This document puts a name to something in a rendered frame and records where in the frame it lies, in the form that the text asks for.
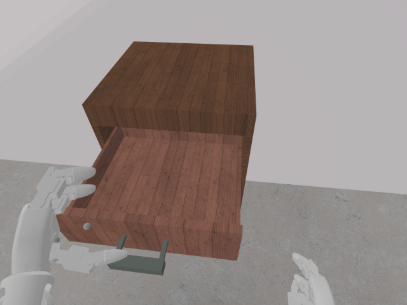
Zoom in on cabinet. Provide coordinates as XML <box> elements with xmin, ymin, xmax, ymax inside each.
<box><xmin>82</xmin><ymin>41</ymin><xmax>256</xmax><ymax>209</ymax></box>

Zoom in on handle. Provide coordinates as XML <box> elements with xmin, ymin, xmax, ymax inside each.
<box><xmin>107</xmin><ymin>234</ymin><xmax>169</xmax><ymax>276</ymax></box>

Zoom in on robot left forearm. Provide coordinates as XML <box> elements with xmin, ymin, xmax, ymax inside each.
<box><xmin>0</xmin><ymin>271</ymin><xmax>55</xmax><ymax>305</ymax></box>

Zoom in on robot left hand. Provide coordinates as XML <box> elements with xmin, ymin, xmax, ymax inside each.
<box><xmin>11</xmin><ymin>166</ymin><xmax>128</xmax><ymax>274</ymax></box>

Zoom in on drawer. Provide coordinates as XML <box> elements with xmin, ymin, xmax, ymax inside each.
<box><xmin>56</xmin><ymin>127</ymin><xmax>243</xmax><ymax>261</ymax></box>

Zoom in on robot right hand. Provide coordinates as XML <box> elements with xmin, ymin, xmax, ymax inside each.
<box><xmin>287</xmin><ymin>253</ymin><xmax>336</xmax><ymax>305</ymax></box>

